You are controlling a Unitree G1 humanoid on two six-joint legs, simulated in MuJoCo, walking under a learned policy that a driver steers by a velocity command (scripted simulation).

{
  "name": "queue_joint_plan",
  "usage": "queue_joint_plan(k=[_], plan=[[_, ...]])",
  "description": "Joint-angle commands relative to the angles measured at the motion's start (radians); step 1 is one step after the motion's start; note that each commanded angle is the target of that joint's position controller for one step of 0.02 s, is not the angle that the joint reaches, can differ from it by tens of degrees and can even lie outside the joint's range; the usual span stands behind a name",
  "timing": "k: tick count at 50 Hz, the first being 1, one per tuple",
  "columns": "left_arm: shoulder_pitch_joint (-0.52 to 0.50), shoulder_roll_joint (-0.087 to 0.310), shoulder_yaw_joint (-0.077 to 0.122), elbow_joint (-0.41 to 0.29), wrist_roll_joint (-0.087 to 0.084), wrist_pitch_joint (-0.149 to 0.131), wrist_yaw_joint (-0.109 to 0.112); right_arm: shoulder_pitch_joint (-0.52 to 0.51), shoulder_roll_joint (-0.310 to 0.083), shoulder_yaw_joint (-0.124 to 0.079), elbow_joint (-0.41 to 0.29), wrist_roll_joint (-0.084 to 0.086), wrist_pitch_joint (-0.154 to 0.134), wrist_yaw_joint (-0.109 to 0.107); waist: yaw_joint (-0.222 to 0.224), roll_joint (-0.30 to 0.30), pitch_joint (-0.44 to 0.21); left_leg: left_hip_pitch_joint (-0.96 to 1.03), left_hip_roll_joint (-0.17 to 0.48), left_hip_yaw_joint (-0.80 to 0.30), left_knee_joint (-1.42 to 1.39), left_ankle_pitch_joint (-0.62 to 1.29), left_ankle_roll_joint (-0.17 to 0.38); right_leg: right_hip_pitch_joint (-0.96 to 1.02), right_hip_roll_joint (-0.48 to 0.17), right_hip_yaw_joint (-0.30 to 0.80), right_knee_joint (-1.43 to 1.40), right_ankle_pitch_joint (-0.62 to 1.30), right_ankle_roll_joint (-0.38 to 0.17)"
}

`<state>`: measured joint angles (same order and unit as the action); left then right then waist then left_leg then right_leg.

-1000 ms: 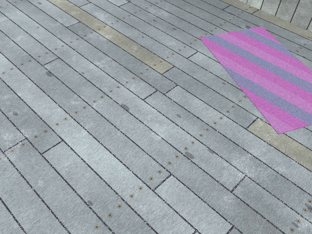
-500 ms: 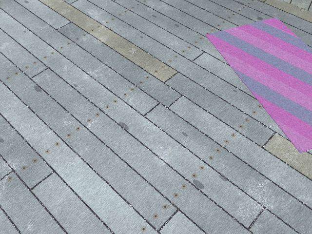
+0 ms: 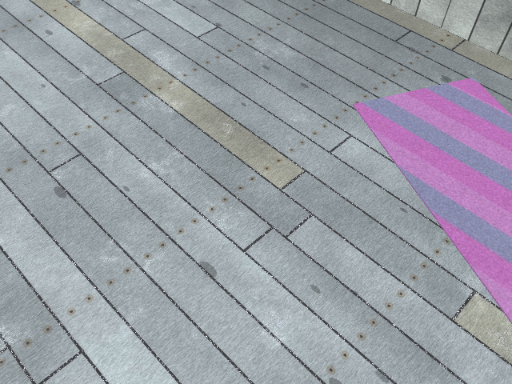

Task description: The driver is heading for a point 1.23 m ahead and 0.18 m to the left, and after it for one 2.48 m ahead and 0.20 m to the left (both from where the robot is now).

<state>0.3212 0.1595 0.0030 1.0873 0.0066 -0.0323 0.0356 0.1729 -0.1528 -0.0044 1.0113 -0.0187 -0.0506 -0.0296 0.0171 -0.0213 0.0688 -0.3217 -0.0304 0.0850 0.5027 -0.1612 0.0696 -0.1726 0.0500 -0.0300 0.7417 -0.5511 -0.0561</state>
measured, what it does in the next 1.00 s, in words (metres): walks ahead: right foot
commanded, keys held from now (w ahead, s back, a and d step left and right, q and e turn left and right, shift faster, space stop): no key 0.46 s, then w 0.54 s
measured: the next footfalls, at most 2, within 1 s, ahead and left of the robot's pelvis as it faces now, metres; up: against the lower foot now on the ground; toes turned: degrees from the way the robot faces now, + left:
right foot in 0.18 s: +0.04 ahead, -0.13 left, +0.00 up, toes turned +0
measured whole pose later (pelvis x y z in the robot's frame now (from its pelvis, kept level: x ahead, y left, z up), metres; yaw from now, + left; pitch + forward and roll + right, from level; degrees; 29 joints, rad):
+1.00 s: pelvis +0.19 +0.03 +0.01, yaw +0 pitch +0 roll +0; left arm 0.20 0.20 0.06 1.01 0.03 -0.05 -0.03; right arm 0.46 -0.14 -0.03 1.09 -0.02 -0.09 -0.01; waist -0.02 -0.03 0.01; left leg -0.03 -0.06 0.09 0.27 -0.25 0.08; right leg -0.54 -0.06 -0.04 1.02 -0.21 -0.07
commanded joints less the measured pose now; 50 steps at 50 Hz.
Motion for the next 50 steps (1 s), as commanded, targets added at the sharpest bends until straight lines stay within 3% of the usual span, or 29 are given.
queue_joint_plan(k=[1, 3, 7, 9, 10, 11, 12, 16, 23, 24, 26, 28, 29, 30, 32, 35, 37, 38, 39, 40, 41, 42, 43, 44, 46, 50], plan=[[0.077, 0.053, 0.018, 0.0, 0.016, 0.036, -0.001, 0.082, -0.105, -0.009, -0.001, -0.004, 0.013, -0.016, 0.001, 0.091, -0.071, 0.106, 0.315, -0.319, -0.232, 0.375, 0.189, -0.091, -0.051, 0.068, 0.097, -0.033, 0.026], [0.101, 0.022, 0.009, 0.021, 0.015, 0.049, 0.0, 0.049, -0.104, -0.007, 0.002, -0.005, 0.02, -0.019, 0.028, 0.113, -0.066, 0.062, 0.248, -0.258, -0.261, 0.237, 0.129, -0.032, -0.051, 0.048, -0.009, 0.047, 0.045], [0.11, 0.019, 0.005, 0.052, 0.008, 0.059, 0.01, 0.047, -0.123, -0.014, 0.016, 0.011, 0.03, -0.012, 0.032, 0.099, -0.078, 0.027, 0.202, -0.224, -0.263, -0.057, 0.075, 0.064, -0.048, 0.013, -0.225, 0.251, 0.049], [0.077, 0.043, 0.003, 0.042, 0.02, 0.054, 0.01, 0.065, -0.123, -0.021, 0.025, 0.016, 0.04, -0.007, 0.014, 0.081, -0.023, -0.043, 0.176, -0.232, -0.291, -0.287, 0.012, 0.088, -0.091, 0.062, -0.34, 0.337, 0.039], [0.065, 0.064, 0.003, 0.031, 0.024, 0.047, 0.009, 0.079, -0.118, -0.023, 0.028, 0.018, 0.046, -0.004, -0.002, 0.076, 0.006, -0.053, 0.156, -0.228, -0.299, -0.317, -0.013, 0.054, -0.124, 0.104, -0.375, 0.292, 0.03], [0.054, 0.073, 0.004, 0.04, 0.013, 0.041, 0.007, 0.086, -0.1, -0.025, 0.031, 0.021, 0.052, -0.001, -0.019, -0.002, 0.061, 0.009, 0.121, -0.186, -0.285, -0.237, -0.02, -0.07, -0.122, 0.113, -0.386, 0.234, 0.02], [0.051, 0.054, -0.001, 0.041, 0.009, 0.032, 0.006, 0.103, -0.092, -0.023, 0.042, 0.015, 0.053, 0.0, -0.023, -0.039, 0.047, 0.097, 0.117, -0.169, -0.232, -0.15, -0.018, -0.115, -0.13, 0.128, -0.425, 0.221, 0.019], [0.04, 0.055, -0.002, 0.035, 0.004, 0.01, 0.013, 0.143, -0.082, -0.022, 0.073, 0.006, 0.045, 0.003, -0.042, -0.009, 0.006, 0.17, 0.115, -0.156, -0.18, -0.012, -0.014, -0.098, -0.144, 0.138, -0.458, 0.279, 0.013], [0.081, 0.044, -0.004, 0.043, 0.003, 0.007, 0.013, 0.155, -0.068, -0.014, 0.102, 0.009, 0.043, -0.002, -0.033, 0.011, 0.01, 0.165, 0.119, -0.149, -0.175, 0.032, -0.022, -0.063, -0.144, 0.131, -0.458, 0.332, 0.003], [0.099, 0.043, -0.004, 0.048, 0.005, 0.007, 0.012, 0.164, -0.065, -0.013, 0.107, 0.009, 0.043, -0.001, -0.029, 0.009, -0.009, 0.17, 0.108, -0.141, -0.171, -0.031, -0.022, -0.054, -0.138, 0.131, -0.47, 0.257, -0.002], [0.119, 0.081, 0.014, 0.046, 0.007, 0.014, 0.01, 0.16, -0.076, -0.019, 0.101, 0.006, 0.048, 0.002, -0.02, -0.029, 0.016, 0.113, 0.053, -0.095, -0.095, -0.233, -0.011, -0.074, -0.131, 0.158, -0.484, 0.003, -0.036], [0.165, 0.111, 0.032, 0.041, 0.006, 0.022, 0.006, 0.119, -0.069, -0.022, 0.074, -0.005, 0.049, 0.012, 0.013, -0.079, 0.092, -0.044, 0.003, -0.038, 0.037, -0.337, -0.009, -0.077, -0.205, 0.282, -0.564, -0.247, -0.097], [0.187, 0.127, 0.041, 0.045, 0.006, 0.022, 0.006, 0.091, -0.048, -0.019, 0.053, -0.011, 0.045, 0.019, 0.023, -0.115, 0.139, -0.12, -0.005, -0.003, 0.12, -0.297, -0.011, -0.063, -0.274, 0.356, -0.615, -0.3, -0.13], [0.183, 0.134, 0.048, 0.043, 0.008, 0.019, 0.007, 0.072, -0.037, -0.017, 0.034, -0.021, 0.036, 0.025, 0.027, -0.133, 0.165, -0.167, 0.029, -0.009, 0.194, -0.246, -0.007, -0.051, -0.327, 0.404, -0.639, -0.269, -0.159], [0.18, 0.131, 0.055, 0.037, 0.018, 0.006, 0.003, 0.05, -0.062, -0.028, 0.002, -0.018, 0.015, 0.034, 0.021, -0.102, 0.157, -0.249, 0.065, -0.037, 0.258, -0.255, 0.002, 0.02, -0.35, 0.407, -0.637, -0.141, -0.179], [0.156, 0.13, 0.061, 0.028, 0.017, -0.016, -0.004, 0.05, -0.069, -0.039, -0.025, -0.003, -0.014, 0.046, -0.001, -0.086, 0.123, -0.17, 0.062, -0.018, 0.152, -0.228, 0.008, 0.049, -0.31, 0.312, -0.577, 0.048, -0.158], [0.103, 0.134, 0.064, 0.013, 0.006, -0.022, -0.007, 0.176, -0.05, -0.046, 0.009, 0.007, -0.023, 0.047, -0.072, -0.063, 0.092, 0.102, 0.008, 0.036, 0.0, -0.127, 0.011, -0.088, -0.252, 0.216, -0.483, 0.146, -0.127], [0.088, 0.123, 0.061, 0.004, 0.008, -0.029, -0.01, 0.296, -0.067, -0.059, 0.052, 0.007, -0.026, 0.041, -0.117, -0.019, 0.053, 0.294, -0.009, 0.016, -0.044, -0.126, 0.014, -0.185, -0.206, 0.162, -0.372, 0.22, -0.104], [0.053, 0.077, 0.046, -0.022, 0.011, -0.041, -0.019, 0.435, -0.136, -0.081, 0.081, -0.007, -0.034, 0.028, -0.178, 0.154, 0.004, 0.448, 0.162, -0.225, -0.187, -0.265, 0.044, -0.301, -0.11, 0.037, -0.082, 0.269, -0.06], [0.068, 0.028, 0.037, -0.069, 0.008, -0.047, -0.03, 0.557, -0.244, -0.107, 0.111, 0.0, -0.024, 0.024, -0.184, 0.395, -0.052, 0.546, 0.392, -0.665, -0.358, -0.472, 0.155, -0.511, 0.018, -0.072, 0.229, 0.038, -0.023], [0.006, 0.097, 0.054, -0.082, 0.038, -0.042, -0.035, 0.467, -0.174, -0.087, 0.096, -0.005, -0.012, 0.021, -0.125, 0.204, 0.025, 0.436, 0.413, -0.696, -0.366, -0.515, 0.171, -0.561, -0.05, 0.023, 0.394, 0.039, -0.044], [-0.032, 0.08, 0.052, -0.092, 0.036, -0.045, -0.046, 0.352, -0.149, -0.077, 0.053, -0.008, -0.015, 0.025, -0.084, 0.092, 0.072, 0.349, 0.383, -0.599, -0.359, -0.467, 0.158, -0.571, -0.094, 0.053, 0.426, 0.146, -0.057], [-0.027, 0.061, 0.049, -0.086, 0.024, -0.052, -0.055, 0.287, -0.139, -0.072, 0.031, -0.009, -0.022, 0.027, -0.052, 0.047, 0.071, 0.3, 0.342, -0.5, -0.372, -0.342, 0.139, -0.534, -0.12, 0.06, 0.405, 0.232, -0.055], [-0.022, 0.059, 0.052, -0.081, 0.024, -0.051, -0.06, 0.262, -0.121, -0.063, 0.021, -0.004, -0.03, 0.025, -0.03, 0.028, 0.058, 0.287, 0.303, -0.416, -0.382, -0.233, 0.117, -0.502, -0.134, 0.054, 0.373, 0.281, -0.048], [-0.008, 0.061, 0.055, -0.077, 0.031, -0.035, -0.064, 0.286, -0.096, -0.051, 0.038, 0.0, -0.046, 0.019, -0.014, 0.065, 0.035, 0.291, 0.265, -0.311, -0.38, -0.037, 0.11, -0.474, -0.135, 0.026, 0.341, 0.321, -0.025], [-0.146, 0.056, 0.056, -0.13, 0.028, -0.016, -0.066, 0.374, -0.097, -0.038, 0.072, 0.002, -0.055, 0.013, -0.028, 0.081, 0.047, 0.339, 0.238, -0.19, -0.361, 0.281, 0.115, -0.556, -0.123, -0.029, 0.24, 0.382, 0.008]])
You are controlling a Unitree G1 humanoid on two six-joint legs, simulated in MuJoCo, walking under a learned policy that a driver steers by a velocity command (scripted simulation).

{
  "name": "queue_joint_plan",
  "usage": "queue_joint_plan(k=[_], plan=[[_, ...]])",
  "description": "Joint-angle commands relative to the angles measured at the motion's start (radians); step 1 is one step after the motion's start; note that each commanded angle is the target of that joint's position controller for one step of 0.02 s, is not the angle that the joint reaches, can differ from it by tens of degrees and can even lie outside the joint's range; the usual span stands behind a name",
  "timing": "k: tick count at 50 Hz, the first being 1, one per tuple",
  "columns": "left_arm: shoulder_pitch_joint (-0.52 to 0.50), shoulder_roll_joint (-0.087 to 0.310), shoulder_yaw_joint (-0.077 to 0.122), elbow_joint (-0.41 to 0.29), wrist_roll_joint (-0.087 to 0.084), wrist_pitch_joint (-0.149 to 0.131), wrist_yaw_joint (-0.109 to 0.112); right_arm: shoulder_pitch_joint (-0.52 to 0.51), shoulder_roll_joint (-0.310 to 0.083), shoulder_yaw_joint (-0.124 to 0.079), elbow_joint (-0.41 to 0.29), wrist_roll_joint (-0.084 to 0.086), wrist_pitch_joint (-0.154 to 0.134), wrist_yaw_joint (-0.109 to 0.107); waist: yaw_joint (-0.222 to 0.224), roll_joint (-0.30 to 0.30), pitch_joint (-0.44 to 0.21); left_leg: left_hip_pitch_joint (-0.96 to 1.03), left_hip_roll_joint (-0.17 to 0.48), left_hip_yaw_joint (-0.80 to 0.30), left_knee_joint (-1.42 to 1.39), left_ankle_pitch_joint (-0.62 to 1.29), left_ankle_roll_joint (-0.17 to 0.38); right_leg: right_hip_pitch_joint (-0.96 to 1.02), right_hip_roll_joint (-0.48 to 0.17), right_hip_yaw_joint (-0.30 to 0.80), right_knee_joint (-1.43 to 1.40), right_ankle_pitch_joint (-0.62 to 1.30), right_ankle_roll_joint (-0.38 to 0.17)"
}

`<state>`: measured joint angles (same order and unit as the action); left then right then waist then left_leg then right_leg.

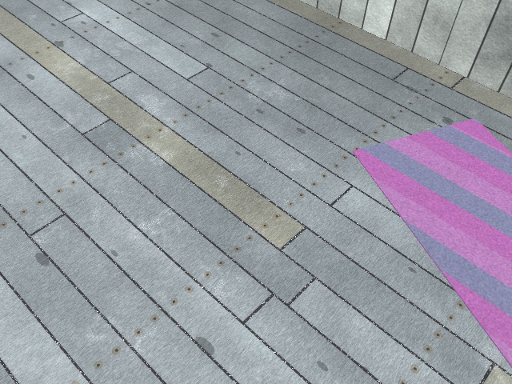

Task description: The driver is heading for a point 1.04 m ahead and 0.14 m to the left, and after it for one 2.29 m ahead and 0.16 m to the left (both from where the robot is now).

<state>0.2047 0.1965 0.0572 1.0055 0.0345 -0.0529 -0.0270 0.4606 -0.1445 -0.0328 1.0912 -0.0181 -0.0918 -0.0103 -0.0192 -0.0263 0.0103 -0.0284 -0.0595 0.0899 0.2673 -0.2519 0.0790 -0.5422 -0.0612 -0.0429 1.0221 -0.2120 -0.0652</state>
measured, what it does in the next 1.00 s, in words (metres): walks ahead: right foot, then left foot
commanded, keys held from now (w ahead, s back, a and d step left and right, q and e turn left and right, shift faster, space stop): w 1.00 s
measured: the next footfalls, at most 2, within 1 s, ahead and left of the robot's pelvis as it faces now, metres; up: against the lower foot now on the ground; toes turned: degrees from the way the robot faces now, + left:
right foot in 0.24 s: +0.32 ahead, -0.09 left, +0.00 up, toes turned -4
left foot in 0.82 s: +0.63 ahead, +0.08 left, +0.00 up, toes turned +5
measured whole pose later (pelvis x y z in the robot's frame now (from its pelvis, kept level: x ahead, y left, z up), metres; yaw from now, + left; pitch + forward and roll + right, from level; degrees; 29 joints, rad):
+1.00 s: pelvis +0.56 +0.01 -0.01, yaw +0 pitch -1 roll +0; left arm 0.29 0.21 0.06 0.99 0.03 -0.07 -0.01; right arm 0.26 -0.20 -0.06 1.00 -0.02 -0.08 0.01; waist 0.01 -0.03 0.05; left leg -0.22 -0.06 0.12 0.38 -0.16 0.09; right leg -0.44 -0.05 0.00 1.15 -0.29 -0.08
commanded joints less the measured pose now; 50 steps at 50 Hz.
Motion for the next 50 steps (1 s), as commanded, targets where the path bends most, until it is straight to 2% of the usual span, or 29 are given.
queue_joint_plan(k=[1, 5, 8, 10, 11, 12, 13, 14, 15, 16, 17, 19, 20, 22, 24, 29, 35, 38, 39, 40, 41, 42, 43, 44, 45, 46, 47, 48, 50], plan=[[-0.083, 0.015, -0.002, -0.07, -0.002, 0.006, -0.005, 0.09, -0.104, -0.006, -0.007, 0.001, -0.014, -0.005, 0.002, 0.089, 0.115, 0.037, 0.258, -0.174, -0.128, 0.406, 0.107, -0.188, -0.007, -0.028, -0.096, 0.064, 0.022], [-0.237, 0.004, -0.015, -0.133, -0.015, 0.005, -0.007, 0.1, -0.111, -0.002, -0.002, 0.001, -0.018, -0.007, -0.021, 0.117, 0.139, 0.003, 0.237, -0.113, -0.132, 0.508, 0.102, -0.078, 0.033, -0.08, -0.346, 0.156, 0.012], [-0.245, 0.028, -0.009, -0.153, -0.017, 0.001, -0.001, 0.092, -0.13, -0.007, 0.006, 0.0, -0.021, -0.01, -0.001, 0.119, 0.131, 0.053, 0.269, -0.1, -0.093, 0.663, 0.098, 0.007, 0.055, -0.087, -0.425, 0.152, -0.034], [-0.138, 0.058, 0.008, -0.127, -0.015, -0.008, 0.011, 0.059, -0.153, -0.014, 0.003, -0.003, -0.022, -0.014, 0.055, 0.123, 0.066, 0.105, 0.273, -0.073, 0.055, 0.929, 0.079, 0.135, 0.1, -0.095, -0.442, 0.091, -0.074], [-0.011, 0.078, 0.021, -0.086, -0.016, -0.015, 0.018, 0.046, -0.164, -0.018, 0.002, -0.006, -0.016, -0.015, 0.107, 0.115, -0.001, 0.113, 0.262, -0.06, 0.207, 0.991, 0.067, 0.256, 0.128, -0.098, -0.471, 0.074, -0.093], [0.148, 0.102, 0.036, -0.033, -0.007, -0.023, 0.026, 0.032, -0.168, -0.02, -0.003, -0.001, -0.011, -0.013, 0.172, 0.095, -0.079, 0.029, 0.231, -0.038, 0.411, 0.89, 0.051, 0.457, 0.115, -0.078, -0.53, 0.096, -0.114], [0.301, 0.185, 0.06, -0.006, 0.019, -0.028, 0.035, 0.052, -0.127, -0.01, -0.028, 0.005, -0.007, -0.007, 0.207, -0.003, -0.193, -0.171, 0.176, -0.008, 0.723, 0.515, 0.039, 0.688, -0.112, 0.178, -0.553, -0.071, -0.16], [0.297, 0.234, 0.073, -0.014, 0.012, -0.017, 0.026, 0.162, -0.047, -0.005, -0.038, 0.044, -0.007, 0.009, 0.131, -0.226, -0.305, -0.494, -0.035, -0.031, 1.121, -0.246, 0.006, 0.871, -0.37, 0.745, -0.739, -0.211, -0.311], [0.168, 0.208, 0.066, -0.036, -0.016, -0.008, 0.018, 0.072, -0.13, -0.023, -0.054, 0.019, -0.002, 0.007, 0.1, -0.065, -0.211, -0.591, 0.033, -0.148, 1.169, -0.179, 0.027, 0.762, -0.326, 0.721, -0.8, -0.298, -0.286], [0.078, 0.138, 0.046, -0.051, -0.023, -0.013, 0.017, -0.039, -0.135, -0.027, -0.088, 0.01, -0.004, 0.01, 0.083, -0.008, -0.077, -0.621, 0.08, -0.144, 1.127, -0.093, 0.032, 0.621, -0.298, 0.56, -0.811, -0.271, -0.254], [0.059, 0.084, 0.03, -0.042, -0.016, -0.026, 0.015, -0.076, -0.116, -0.026, -0.096, 0.006, -0.009, 0.011, 0.056, 0.06, 0.006, -0.584, 0.116, -0.144, 1.053, -0.044, 0.032, 0.498, -0.255, 0.452, -0.833, -0.088, -0.219], [0.064, 0.041, 0.012, -0.015, -0.017, -0.041, 0.027, -0.047, -0.077, -0.024, -0.09, -0.02, 0.017, 0.021, -0.006, 0.014, 0.018, -0.473, 0.152, -0.142, 0.949, -0.025, 0.016, 0.36, -0.187, 0.314, -0.87, -0.001, -0.172], [0.091, 0.035, 0.007, -0.003, -0.016, -0.05, 0.029, -0.044, -0.071, -0.025, -0.089, -0.023, 0.029, 0.025, -0.014, 0.009, 0.024, -0.456, 0.154, -0.137, 0.923, -0.021, 0.008, 0.343, -0.169, 0.279, -0.875, 0.064, -0.166], [0.138, 0.059, 0.008, 0.012, -0.019, -0.062, 0.032, -0.085, -0.068, -0.025, -0.106, -0.022, 0.045, 0.029, -0.022, 0.009, 0.043, -0.49, 0.162, -0.115, 0.863, 0.005, -0.009, 0.34, -0.144, 0.21, -0.89, 0.142, -0.161], [0.174, 0.086, 0.01, 0.016, -0.021, -0.062, 0.032, -0.177, -0.081, -0.026, -0.141, -0.024, 0.056, 0.036, -0.01, -0.004, 0.067, -0.566, 0.181, -0.095, 0.792, 0.08, -0.029, 0.356, -0.136, 0.186, -0.925, 0.131, -0.158], [0.272, 0.076, -0.002, 0.029, -0.025, -0.059, 0.03, -0.391, -0.084, -0.019, -0.214, -0.008, 0.052, 0.042, 0.045, -0.016, 0.096, -0.637, 0.166, -0.041, 0.533, 0.234, -0.059, 0.453, -0.097, 0.106, -0.923, 0.309, -0.12], [0.366, 0.082, -0.006, 0.061, -0.012, -0.055, 0.043, -0.542, -0.084, -0.01, -0.27, -0.003, 0.041, 0.041, 0.089, -0.039, 0.104, -0.644, 0.117, -0.001, 0.349, 0.229, -0.026, 0.645, -0.135, 0.081, -0.857, 0.495, -0.129], [0.331, 0.104, -0.001, 0.062, -0.006, -0.052, 0.051, -0.504, -0.102, -0.018, -0.273, -0.003, 0.028, 0.035, 0.046, -0.051, 0.084, -0.534, 0.074, 0.015, 0.282, 0.125, 0.021, 0.692, -0.158, 0.06, -0.757, 0.736, -0.117], [0.317, 0.116, 0.003, 0.062, -0.005, -0.051, 0.052, -0.433, -0.117, -0.027, -0.253, -0.004, 0.023, 0.028, 0.014, -0.06, 0.045, -0.435, 0.039, 0.028, 0.267, 0.087, 0.041, 0.692, -0.155, 0.049, -0.673, 0.878, -0.106], [0.302, 0.126, 0.005, 0.062, -0.007, -0.048, 0.051, -0.299, -0.135, -0.039, -0.209, -0.006, 0.016, 0.02, -0.043, -0.052, -0.023, -0.286, 0.008, 0.04, 0.217, 0.097, 0.063, 0.678, -0.137, 0.031, -0.524, 0.937, -0.091], [0.28, 0.12, 0.002, 0.051, -0.016, -0.046, 0.049, -0.123, -0.17, -0.056, -0.155, -0.021, 0.006, 0.01, -0.117, -0.032, -0.116, -0.037, 0.055, -0.009, 0.186, 0.145, 0.096, 0.545, -0.103, 0.005, -0.32, 0.799, -0.073], [0.339, 0.037, -0.018, 0.012, -0.052, -0.047, 0.037, 0.035, -0.282, -0.085, -0.133, -0.053, 0.002, 0.0, -0.125, 0.133, -0.275, 0.322, 0.35, -0.378, 0.192, 0.082, 0.201, 0.206, -0.007, -0.047, 0.05, 0.356, -0.03], [0.372, 0.055, -0.007, 0.018, -0.059, -0.047, 0.032, 0.034, -0.287, -0.091, -0.127, -0.028, 0.017, 0.012, -0.105, 0.21, -0.362, 0.399, 0.503, -0.766, 0.038, 0.053, 0.292, -0.005, 0.148, 0.017, 0.314, -0.312, -0.02], [0.268, 0.104, 0.01, -0.003, -0.036, -0.041, 0.035, -0.089, -0.25, -0.08, -0.143, -0.005, 0.024, 0.017, -0.061, 0.086, -0.198, 0.262, 0.444, -0.638, 0.012, -0.035, 0.249, -0.096, 0.069, 0.1, 0.354, -0.227, -0.035], [0.195, 0.092, 0.008, -0.028, -0.028, -0.047, 0.03, -0.18, -0.185, -0.061, -0.158, 0.002, 0.02, 0.021, -0.037, 0.056, -0.078, 0.106, 0.41, -0.513, -0.029, -0.01, 0.216, -0.102, 0.031, 0.098, 0.299, -0.143, -0.037], [0.161, 0.074, 0.009, -0.03, -0.024, -0.043, 0.026, -0.22, -0.134, -0.046, -0.155, -0.001, 0.013, 0.023, -0.003, 0.022, 0.001, -0.021, 0.344, -0.401, -0.073, 0.058, 0.158, -0.055, -0.003, 0.093, 0.23, -0.093, -0.041], [0.191, 0.056, 0.009, -0.031, -0.008, -0.031, 0.022, -0.214, -0.114, -0.038, -0.139, 0.003, 0.006, 0.018, 0.03, 0.073, 0.016, -0.09, 0.325, -0.342, -0.089, 0.114, 0.145, -0.005, -0.019, 0.09, 0.18, -0.075, -0.031], [0.212, 0.036, 0.005, -0.018, 0.002, -0.016, 0.018, -0.196, -0.094, -0.031, -0.124, 0.003, -0.001, 0.016, 0.047, 0.076, 0.024, -0.133, 0.298, -0.299, -0.103, 0.154, 0.132, 0.036, -0.029, 0.085, 0.153, -0.069, -0.02], [0.198, 0.022, 0.005, -0.025, 0.007, 0.001, 0.008, -0.146, -0.114, -0.032, -0.102, 0.006, -0.016, 0.012, 0.06, 0.069, 0.03, -0.146, 0.274, -0.246, -0.12, 0.231, 0.133, 0.028, -0.031, 0.064, 0.116, -0.047, -0.001]])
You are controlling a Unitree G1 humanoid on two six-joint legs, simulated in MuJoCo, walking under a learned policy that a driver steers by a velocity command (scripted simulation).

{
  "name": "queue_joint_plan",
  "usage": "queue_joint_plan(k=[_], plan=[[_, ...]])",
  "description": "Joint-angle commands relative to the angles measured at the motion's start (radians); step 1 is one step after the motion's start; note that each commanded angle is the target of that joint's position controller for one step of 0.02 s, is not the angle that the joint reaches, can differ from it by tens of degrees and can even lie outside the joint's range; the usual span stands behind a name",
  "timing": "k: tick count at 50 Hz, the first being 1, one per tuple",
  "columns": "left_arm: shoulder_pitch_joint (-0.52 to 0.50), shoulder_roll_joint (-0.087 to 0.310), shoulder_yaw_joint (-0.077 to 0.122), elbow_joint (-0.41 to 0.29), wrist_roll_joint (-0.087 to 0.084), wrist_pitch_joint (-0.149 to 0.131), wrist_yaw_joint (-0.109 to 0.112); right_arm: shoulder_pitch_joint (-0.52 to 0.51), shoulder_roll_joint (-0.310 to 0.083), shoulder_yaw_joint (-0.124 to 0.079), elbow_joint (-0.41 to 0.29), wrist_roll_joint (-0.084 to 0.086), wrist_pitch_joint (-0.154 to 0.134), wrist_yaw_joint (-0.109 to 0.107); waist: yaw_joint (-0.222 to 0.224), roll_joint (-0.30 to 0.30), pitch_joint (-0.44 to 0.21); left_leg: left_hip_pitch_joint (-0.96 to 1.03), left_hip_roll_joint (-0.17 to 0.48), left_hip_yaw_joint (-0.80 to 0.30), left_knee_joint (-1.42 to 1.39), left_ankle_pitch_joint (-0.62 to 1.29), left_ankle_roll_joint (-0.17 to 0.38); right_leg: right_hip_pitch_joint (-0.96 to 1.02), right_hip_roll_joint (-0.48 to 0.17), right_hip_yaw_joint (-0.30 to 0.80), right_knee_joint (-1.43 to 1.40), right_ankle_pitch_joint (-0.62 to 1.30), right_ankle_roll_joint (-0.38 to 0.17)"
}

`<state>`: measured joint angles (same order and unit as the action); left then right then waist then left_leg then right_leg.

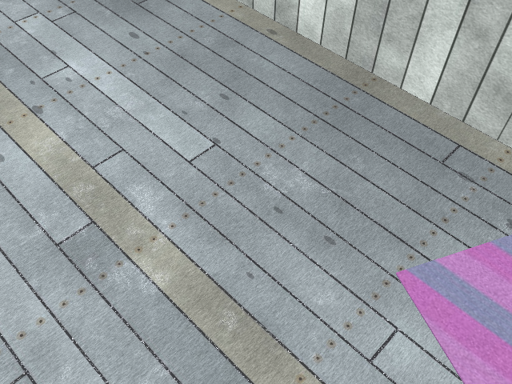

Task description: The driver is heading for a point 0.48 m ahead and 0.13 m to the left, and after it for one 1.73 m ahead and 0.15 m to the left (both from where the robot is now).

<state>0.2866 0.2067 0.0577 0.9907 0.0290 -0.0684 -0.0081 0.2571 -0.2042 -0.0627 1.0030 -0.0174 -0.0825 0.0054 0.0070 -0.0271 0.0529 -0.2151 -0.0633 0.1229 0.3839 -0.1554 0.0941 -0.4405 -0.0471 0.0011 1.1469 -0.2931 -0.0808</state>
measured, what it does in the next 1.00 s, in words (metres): walks ahead, turning left: right foot, then left foot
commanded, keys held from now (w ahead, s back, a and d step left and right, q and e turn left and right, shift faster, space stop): w+q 0.76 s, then w+e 0.24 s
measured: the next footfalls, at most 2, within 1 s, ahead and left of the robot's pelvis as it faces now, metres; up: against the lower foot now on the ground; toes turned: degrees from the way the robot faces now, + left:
right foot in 0.36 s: +0.38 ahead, -0.11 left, +0.00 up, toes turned +7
left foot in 0.90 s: +0.55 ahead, +0.18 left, +0.00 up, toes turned +30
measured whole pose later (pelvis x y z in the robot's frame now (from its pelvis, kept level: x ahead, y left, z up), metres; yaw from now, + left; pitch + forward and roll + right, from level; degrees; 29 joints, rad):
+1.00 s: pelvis +0.50 +0.08 -0.01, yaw +23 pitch +1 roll -1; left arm 0.41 0.19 0.04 0.98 -0.01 -0.05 0.00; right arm 0.10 -0.21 -0.05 0.84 -0.04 -0.06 0.02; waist 0.05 0.00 0.06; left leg -0.34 -0.01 0.14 0.52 -0.19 0.09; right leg -0.26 -0.06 -0.06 1.11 -0.40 -0.05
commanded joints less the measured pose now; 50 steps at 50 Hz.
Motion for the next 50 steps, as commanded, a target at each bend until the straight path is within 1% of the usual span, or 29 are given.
queue_joint_plan(k=[1, 3, 6, 9, 12, 15, 16, 17, 18, 19, 20, 21, 22, 23, 24, 26, 29, 33, 36, 39, 42, 43, 44, 45, 46, 47, 48, 49, 50], plan=[[0.071, 0.022, 0.007, -0.03, 0.014, 0.02, -0.014, 0.082, -0.072, -0.003, -0.006, 0.007, -0.029, -0.005, 0.032, 0.069, 0.004, 0.035, 0.269, -0.267, -0.248, 0.163, 0.123, -0.107, -0.056, 0.007, -0.044, 0.063, 0.025], [-0.036, 0.033, 0.007, -0.074, 0.015, 0.023, -0.017, 0.128, -0.087, -0.003, 0.005, 0.009, -0.028, -0.005, 0.016, 0.07, 0.029, 0.057, 0.257, -0.26, -0.263, 0.213, 0.134, -0.178, -0.07, -0.015, -0.132, 0.129, 0.054], [-0.173, 0.035, 0.002, -0.126, 0.004, 0.022, -0.02, 0.174, -0.088, 0.0, 0.005, 0.01, -0.021, -0.005, -0.015, 0.072, 0.044, 0.089, 0.228, -0.248, -0.262, 0.253, 0.128, -0.209, -0.058, -0.034, -0.311, 0.222, 0.087], [-0.278, 0.029, -0.007, -0.165, -0.004, 0.02, -0.019, 0.233, -0.101, -0.003, 0.012, 0.008, -0.018, -0.007, -0.05, 0.091, 0.033, 0.146, 0.222, -0.255, -0.232, 0.308, 0.119, -0.191, -0.027, -0.047, -0.442, 0.283, 0.095], [-0.359, 0.045, -0.009, -0.205, -0.01, 0.012, -0.016, 0.265, -0.112, -0.007, 0.011, 0.002, -0.011, -0.012, -0.075, 0.104, 0.03, 0.223, 0.236, -0.286, -0.179, 0.356, 0.125, -0.194, -0.007, -0.039, -0.514, 0.27, 0.089], [-0.34, 0.078, -0.002, -0.227, -0.016, -0.004, -0.012, 0.231, -0.14, -0.02, -0.008, -0.007, -0.005, -0.021, -0.043, 0.118, 0.017, 0.248, 0.258, -0.324, -0.104, 0.419, 0.102, -0.1, 0.01, -0.018, -0.59, 0.187, 0.063], [-0.278, 0.092, 0.004, -0.214, -0.017, -0.012, -0.007, 0.202, -0.153, -0.026, -0.018, -0.007, -0.004, -0.021, -0.011, 0.122, -0.005, 0.224, 0.252, -0.322, -0.049, 0.477, 0.084, 0.002, 0.03, -0.023, -0.624, 0.149, 0.05], [-0.159, 0.11, 0.015, -0.179, -0.013, -0.021, 0.001, 0.177, -0.161, -0.03, -0.026, -0.002, -0.004, -0.017, 0.042, 0.096, -0.062, 0.192, 0.217, -0.301, 0.081, 0.539, 0.065, 0.166, 0.056, -0.04, -0.684, 0.155, 0.034], [0.001, 0.155, 0.032, -0.139, 0.006, -0.035, 0.014, 0.168, -0.139, -0.027, -0.041, 0.006, -0.006, -0.011, 0.103, 0.036, -0.168, 0.085, 0.152, -0.255, 0.295, 0.444, 0.044, 0.4, -0.008, 0.016, -0.707, 0.156, 0.002], [0.133, 0.252, 0.053, -0.147, 0.038, -0.041, 0.027, 0.204, -0.053, -0.008, -0.09, 0.034, -0.007, -0.009, 0.12, -0.115, -0.338, -0.153, 0.051, -0.182, 0.622, 0.06, 0.013, 0.678, -0.296, 0.336, -0.738, 0.003, -0.054], [0.091, 0.283, 0.062, -0.149, 0.025, -0.022, 0.02, 0.274, -0.05, -0.012, -0.11, 0.043, 0.001, -0.012, 0.062, -0.293, -0.408, -0.365, -0.033, -0.161, 0.818, -0.385, 0.008, 0.74, -0.425, 0.699, -0.88, -0.049, -0.133], [-0.008, 0.184, 0.042, -0.176, 0.017, -0.009, 0.016, 0.242, -0.111, -0.026, -0.086, 0.021, 0.017, -0.017, 0.022, -0.117, -0.262, -0.419, 0.054, -0.197, 0.896, -0.311, 0.018, 0.603, -0.387, 0.593, -0.89, -0.165, -0.117], [-0.07, 0.108, 0.022, -0.184, 0.005, -0.011, 0.014, 0.172, -0.102, -0.025, -0.092, 0.009, 0.021, -0.006, 0.019, -0.016, -0.131, -0.419, 0.09, -0.195, 0.871, -0.227, 0.013, 0.458, -0.332, 0.436, -0.912, -0.135, -0.097], [-0.091, 0.085, 0.014, -0.178, 0.006, -0.016, 0.014, 0.144, -0.073, -0.023, -0.1, 0.006, 0.025, 0.002, 0.0, -0.016, -0.072, -0.39, 0.119, -0.191, 0.826, -0.179, 0.006, 0.365, -0.287, 0.313, -0.942, -0.034, -0.069], [-0.069, 0.073, 0.009, -0.161, 0.003, -0.023, 0.018, 0.122, -0.071, -0.026, -0.11, -0.012, 0.035, 0.01, -0.009, -0.04, -0.045, -0.373, 0.138, -0.19, 0.795, -0.162, -0.002, 0.32, -0.255, 0.229, -0.952, 0.07, -0.054], [-0.039, 0.081, 0.012, -0.141, -0.006, -0.041, 0.02, 0.121, -0.056, -0.023, -0.121, -0.019, 0.06, 0.026, -0.028, -0.071, -0.044, -0.355, 0.148, -0.171, 0.79, -0.129, -0.017, 0.278, -0.239, 0.148, -0.981, 0.15, -0.059], [0.006, 0.092, 0.016, -0.124, -0.014, -0.059, 0.017, 0.033, -0.06, -0.023, -0.158, -0.019, 0.075, 0.04, -0.03, -0.044, -0.029, -0.447, 0.16, -0.162, 0.758, -0.041, -0.03, 0.323, -0.229, 0.032, -0.997, 0.289, -0.061], [0.063, 0.087, 0.014, -0.101, -0.011, -0.058, 0.015, -0.114, -0.06, -0.014, -0.214, -0.016, 0.076, 0.056, -0.006, -0.038, 0.01, -0.502, 0.152, -0.124, 0.595, 0.091, -0.045, 0.353, -0.193, -0.098, -1.002, 0.397, -0.05], [0.081, 0.12, 0.019, -0.098, -0.011, -0.056, 0.018, -0.221, -0.049, 0.002, -0.257, -0.018, 0.073, 0.068, 0.015, -0.049, 0.026, -0.444, 0.148, -0.07, 0.41, 0.162, -0.037, 0.367, -0.207, -0.157, -1.005, 0.409, -0.047], [0.149, 0.137, 0.022, -0.072, -0.008, -0.044, 0.025, -0.294, -0.05, 0.009, -0.289, -0.023, 0.07, 0.073, 0.041, -0.042, 0.044, -0.411, 0.131, -0.034, 0.299, 0.102, -0.008, 0.445, -0.234, -0.183, -0.986, 0.478, -0.049], [0.194, 0.152, 0.019, -0.031, -0.005, -0.023, 0.023, -0.269, -0.057, 0.006, -0.278, -0.033, 0.061, 0.056, 0.023, -0.068, 0.036, -0.301, 0.062, -0.003, 0.209, -0.042, 0.038, 0.516, -0.246, -0.191, -0.893, 0.771, -0.056], [0.196, 0.164, 0.019, -0.021, -0.006, -0.016, 0.022, -0.217, -0.071, 0.0, -0.259, -0.037, 0.056, 0.047, -0.005, -0.078, 0.004, -0.225, 0.028, 0.013, 0.185, -0.085, 0.057, 0.537, -0.242, -0.192, -0.804, 0.932, -0.058], [0.187, 0.172, 0.017, -0.015, -0.01, -0.007, 0.02, -0.095, -0.088, -0.009, -0.217, -0.041, 0.044, 0.039, -0.065, -0.067, -0.063, -0.081, 0.003, 0.02, 0.116, -0.064, 0.077, 0.527, -0.224, -0.2, -0.657, 0.977, -0.051], [0.167, 0.159, 0.009, -0.023, -0.022, -0.002, 0.017, 0.077, -0.122, -0.023, -0.157, -0.056, 0.028, 0.028, -0.14, -0.036, -0.166, 0.183, 0.042, -0.023, 0.067, 0.01, 0.102, 0.394, -0.186, -0.209, -0.455, 0.824, -0.032], [0.179, 0.069, -0.016, -0.079, -0.049, -0.005, 0.006, 0.22, -0.233, -0.048, -0.138, -0.08, 0.017, 0.009, -0.172, 0.132, -0.331, 0.534, 0.349, -0.376, 0.06, -0.056, 0.178, 0.072, -0.102, -0.212, -0.106, 0.342, 0.003], [0.218, 0.071, -0.008, -0.091, -0.061, -0.003, 0.003, 0.226, -0.294, -0.064, -0.135, -0.043, 0.027, -0.002, -0.135, 0.238, -0.419, 0.608, 0.553, -0.735, -0.076, 0.053, 0.26, -0.146, 0.061, -0.105, 0.173, -0.263, 0.026], [0.094, 0.142, 0.017, -0.102, -0.042, 0.004, 0.011, 0.145, -0.26, -0.056, -0.145, -0.016, 0.03, -0.006, -0.125, 0.072, -0.28, 0.48, 0.484, -0.557, -0.077, 0.095, 0.205, -0.209, 0.004, 0.03, 0.191, -0.174, 0.01], [0.065, 0.108, 0.011, -0.108, -0.042, -0.003, 0.007, 0.067, -0.189, -0.035, -0.142, -0.011, 0.022, -0.004, -0.085, 0.075, -0.15, 0.328, 0.436, -0.413, -0.108, 0.129, 0.158, -0.203, -0.031, 0.035, 0.127, -0.099, 0.003], [0.082, 0.092, 0.012, -0.085, -0.037, 0.0, 0.007, 0.021, -0.124, -0.017, -0.139, -0.013, 0.012, 0.001, -0.046, 0.05, -0.072, 0.216, 0.381, -0.31, -0.147, 0.167, 0.094, -0.157, -0.058, 0.036, 0.052, -0.051, 0.0]])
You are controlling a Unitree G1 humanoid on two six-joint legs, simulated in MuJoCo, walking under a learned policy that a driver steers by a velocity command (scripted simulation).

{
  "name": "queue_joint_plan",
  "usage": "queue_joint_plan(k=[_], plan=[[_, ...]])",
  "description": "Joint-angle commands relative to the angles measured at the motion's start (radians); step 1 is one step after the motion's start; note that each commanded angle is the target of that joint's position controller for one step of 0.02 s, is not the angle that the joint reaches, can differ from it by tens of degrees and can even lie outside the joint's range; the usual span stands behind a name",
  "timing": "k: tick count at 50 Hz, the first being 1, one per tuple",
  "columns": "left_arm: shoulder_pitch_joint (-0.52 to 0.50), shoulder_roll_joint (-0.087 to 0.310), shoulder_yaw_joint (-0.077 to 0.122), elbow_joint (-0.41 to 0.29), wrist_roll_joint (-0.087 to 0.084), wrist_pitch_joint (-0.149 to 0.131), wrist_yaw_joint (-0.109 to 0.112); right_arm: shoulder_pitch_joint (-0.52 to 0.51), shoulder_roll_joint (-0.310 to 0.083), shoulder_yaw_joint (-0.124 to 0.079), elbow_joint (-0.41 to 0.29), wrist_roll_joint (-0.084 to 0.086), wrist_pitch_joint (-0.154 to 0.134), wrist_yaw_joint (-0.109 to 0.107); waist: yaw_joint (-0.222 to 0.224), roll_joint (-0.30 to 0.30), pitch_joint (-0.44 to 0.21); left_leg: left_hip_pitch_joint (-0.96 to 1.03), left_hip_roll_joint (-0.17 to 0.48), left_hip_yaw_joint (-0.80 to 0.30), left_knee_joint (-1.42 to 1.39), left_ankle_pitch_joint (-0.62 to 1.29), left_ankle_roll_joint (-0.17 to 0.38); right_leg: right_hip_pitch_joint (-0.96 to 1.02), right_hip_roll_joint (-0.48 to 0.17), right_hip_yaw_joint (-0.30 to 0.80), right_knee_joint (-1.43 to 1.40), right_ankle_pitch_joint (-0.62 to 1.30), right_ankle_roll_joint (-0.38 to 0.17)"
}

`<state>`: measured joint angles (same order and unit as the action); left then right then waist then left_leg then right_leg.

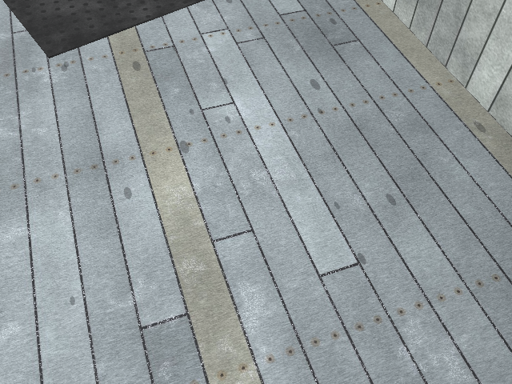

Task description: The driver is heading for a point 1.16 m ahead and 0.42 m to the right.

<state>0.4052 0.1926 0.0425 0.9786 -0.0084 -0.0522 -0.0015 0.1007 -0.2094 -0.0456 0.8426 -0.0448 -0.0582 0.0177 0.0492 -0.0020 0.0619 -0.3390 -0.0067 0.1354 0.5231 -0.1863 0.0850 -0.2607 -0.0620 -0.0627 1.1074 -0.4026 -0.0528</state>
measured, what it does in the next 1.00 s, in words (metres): walks ahead, turning right: right foot, then left foot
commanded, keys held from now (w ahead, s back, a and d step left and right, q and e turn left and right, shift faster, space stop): w+e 0.74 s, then w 0.26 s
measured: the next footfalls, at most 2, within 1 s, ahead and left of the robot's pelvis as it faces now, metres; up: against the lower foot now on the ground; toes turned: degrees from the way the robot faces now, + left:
right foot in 0.44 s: +0.36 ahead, -0.13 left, +0.00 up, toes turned -20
left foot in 1.00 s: +0.72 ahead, -0.12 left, +0.00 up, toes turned -29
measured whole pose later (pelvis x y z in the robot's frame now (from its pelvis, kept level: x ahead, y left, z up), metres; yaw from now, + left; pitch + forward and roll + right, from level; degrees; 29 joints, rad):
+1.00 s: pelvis +0.53 -0.12 -0.01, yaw -30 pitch +2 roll -1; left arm 0.47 0.27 0.06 0.91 0.02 -0.06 0.01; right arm 0.04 -0.24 -0.02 0.72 -0.03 -0.06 0.03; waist 0.08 0.02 0.03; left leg -0.48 0.00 0.04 0.51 -0.09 0.05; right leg 0.10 0.12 0.18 0.34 -0.43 -0.10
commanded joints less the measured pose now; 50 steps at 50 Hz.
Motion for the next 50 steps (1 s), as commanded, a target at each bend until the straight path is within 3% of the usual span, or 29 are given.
queue_joint_plan(k=[1, 2, 6, 11, 16, 19, 21, 22, 23, 24, 25, 26, 27, 28, 29, 30, 32, 34, 40, 44, 47, 49, 50], plan=[[-0.006, 0.092, 0.03, -0.055, 0.02, 0.001, -0.004, 0.14, -0.085, -0.024, 0.025, 0.023, -0.018, -0.015, -0.053, 0.051, -0.047, 0.273, 0.278, -0.242, -0.319, 0.166, 0.056, -0.299, -0.053, 0.095, 0.051, 0.096, -0.024], [0.039, 0.068, 0.026, -0.04, 0.033, 0.016, -0.011, 0.141, -0.076, -0.02, 0.028, 0.025, -0.026, -0.017, -0.036, 0.098, -0.047, 0.215, 0.276, -0.207, -0.342, 0.167, 0.052, -0.244, -0.055, 0.089, 0.04, 0.118, -0.016], [-0.061, 0.057, 0.035, -0.071, 0.034, 0.041, -0.032, 0.201, -0.1, -0.026, 0.059, 0.031, -0.058, -0.025, -0.025, 0.071, 0.002, 0.22, 0.258, -0.096, -0.394, 0.236, 0.053, -0.351, -0.06, 0.074, 0.01, 0.236, 0.0], [-0.233, 0.045, 0.023, -0.134, 0.035, 0.039, -0.048, 0.261, -0.087, -0.018, 0.085, 0.027, -0.06, -0.033, -0.048, 0.072, 0.045, 0.263, 0.238, 0.022, -0.392, 0.308, 0.046, -0.425, -0.05, 0.034, -0.21, 0.396, 0.005], [-0.373, 0.049, 0.011, -0.201, 0.044, 0.037, -0.062, 0.337, -0.126, -0.024, 0.116, 0.026, -0.049, -0.047, -0.081, 0.063, 0.066, 0.382, 0.275, 0.099, -0.349, 0.481, 0.037, -0.375, -0.007, -0.066, -0.422, 0.378, -0.043], [-0.317, 0.074, 0.022, -0.2, 0.045, 0.039, -0.055, 0.321, -0.165, -0.032, 0.115, 0.021, -0.034, -0.056, -0.038, 0.097, 0.008, 0.466, 0.287, 0.142, -0.178, 0.902, 0.024, -0.264, 0.076, -0.118, -0.454, 0.239, -0.104], [-0.163, 0.11, 0.042, -0.161, 0.042, 0.032, -0.043, 0.299, -0.2, -0.043, 0.103, 0.018, -0.013, -0.055, 0.03, 0.107, -0.09, 0.461, 0.29, 0.147, 0.094, 1.002, 0.023, -0.093, 0.144, -0.126, -0.49, 0.134, -0.154], [-0.028, 0.145, 0.062, -0.12, 0.05, 0.021, -0.031, 0.278, -0.207, -0.045, 0.09, 0.023, -0.006, -0.047, 0.101, 0.061, -0.163, 0.359, 0.27, 0.158, 0.331, 0.838, -0.002, 0.107, 0.158, -0.085, -0.592, 0.165, -0.186], [0.044, 0.262, 0.103, -0.121, 0.051, 0.027, -0.016, 0.281, -0.153, -0.037, 0.038, 0.05, -0.015, -0.042, 0.127, -0.14, -0.282, 0.025, 0.159, 0.175, 0.74, 0.379, -0.057, 0.413, -0.073, 0.287, -0.66, 0.068, -0.281], [-0.025, 0.354, 0.114, -0.15, 0.04, 0.032, -0.021, 0.287, -0.116, -0.027, -0.036, 0.045, -0.027, -0.021, 0.03, -0.199, -0.344, -0.295, -0.038, -0.018, 0.989, -0.368, -0.096, 0.536, -0.302, 0.816, -0.813, 0.191, -0.42], [-0.022, 0.32, 0.108, -0.14, 0.023, 0.04, -0.014, 0.144, -0.138, -0.029, -0.052, 0.031, -0.034, -0.017, 0.07, -0.022, -0.255, -0.39, 0.025, -0.169, 0.999, -0.278, -0.088, 0.48, -0.272, 0.713, -0.844, 0.191, -0.392], [-0.067, 0.262, 0.092, -0.126, 0.016, 0.038, -0.005, 0.148, -0.121, -0.021, -0.061, 0.041, -0.046, -0.014, 0.021, 0.005, -0.109, -0.401, 0.079, -0.166, 0.897, -0.184, -0.079, 0.327, -0.255, 0.571, -0.853, 0.243, -0.341], [-0.094, 0.211, 0.076, -0.123, 0.016, 0.029, -0.002, 0.153, -0.116, -0.022, -0.057, 0.034, -0.047, -0.017, -0.023, 0.055, -0.056, -0.352, 0.119, -0.172, 0.777, -0.149, -0.077, 0.234, -0.19, 0.478, -0.859, 0.352, -0.281], [-0.142, 0.188, 0.069, -0.134, 0.008, 0.024, 0.001, 0.18, -0.113, -0.021, -0.043, 0.012, -0.031, -0.02, -0.059, 0.06, -0.039, -0.288, 0.128, -0.167, 0.725, -0.125, -0.085, 0.151, -0.135, 0.402, -0.878, 0.382, -0.245], [-0.156, 0.176, 0.062, -0.143, 0.006, 0.014, 0.002, 0.212, -0.111, -0.019, -0.04, -0.003, -0.011, -0.018, -0.079, 0.013, -0.052, -0.225, 0.136, -0.171, 0.687, -0.119, -0.099, 0.095, -0.113, 0.37, -0.887, 0.449, -0.247], [-0.143, 0.168, 0.057, -0.14, 0.003, 0.001, 0.0, 0.206, -0.114, -0.021, -0.043, -0.008, 0.005, -0.014, -0.083, 0.009, -0.054, -0.213, 0.137, -0.165, 0.669, -0.12, -0.108, 0.084, -0.084, 0.338, -0.879, 0.539, -0.241], [-0.115, 0.203, 0.064, -0.138, 0.004, -0.012, -0.003, 0.175, -0.104, -0.018, -0.061, -0.006, 0.024, -0.007, -0.082, -0.001, -0.064, -0.231, 0.134, -0.145, 0.59, -0.077, -0.131, 0.073, -0.053, 0.305, -0.893, 0.538, -0.234], [-0.06, 0.21, 0.065, -0.134, 0.005, -0.013, -0.003, 0.088, -0.11, -0.018, -0.093, -0.005, 0.03, -0.003, -0.05, -0.013, -0.042, -0.294, 0.131, -0.135, 0.515, -0.009, -0.144, 0.095, -0.038, 0.311, -0.903, 0.544, -0.211], [0.043, 0.212, 0.061, -0.134, 0.008, -0.011, 0.0, -0.095, -0.108, -0.008, -0.16, 0.004, 0.027, 0.006, 0.024, -0.059, -0.029, -0.392, 0.103, -0.141, 0.255, 0.157, -0.143, 0.247, -0.049, 0.346, -0.899, 0.513, -0.181], [0.108, 0.196, 0.047, -0.114, 0.018, -0.016, 0.012, -0.19, -0.104, 0.004, -0.196, 0.007, 0.011, 0.018, 0.063, -0.059, -0.01, -0.372, 0.06, -0.105, 0.122, 0.175, -0.103, 0.339, -0.065, 0.335, -0.861, 0.676, -0.164], [0.068, 0.226, 0.049, -0.118, 0.025, -0.021, 0.021, -0.138, -0.128, 0.0, -0.198, 0.014, -0.002, 0.016, 0.015, -0.078, -0.009, -0.227, 0.031, -0.107, 0.027, 0.117, -0.051, 0.341, -0.1, 0.339, -0.817, 0.803, -0.132], [0.029, 0.249, 0.051, -0.12, 0.029, -0.026, 0.019, 0.052, -0.168, -0.02, -0.14, 0.02, -0.01, -0.002, -0.072, -0.078, -0.089, 0.022, -0.031, -0.087, -0.022, 0.045, -0.012, 0.318, -0.074, 0.307, -0.638, 1.041, -0.1], [0.016, 0.245, 0.048, -0.12, 0.026, -0.028, 0.013, 0.199, -0.19, -0.03, -0.1, 0.015, -0.02, -0.015, -0.146, -0.04, -0.171, 0.223, -0.003, -0.106, -0.069, 0.08, 0.015, 0.251, -0.027, 0.263, -0.449, 0.991, -0.081]])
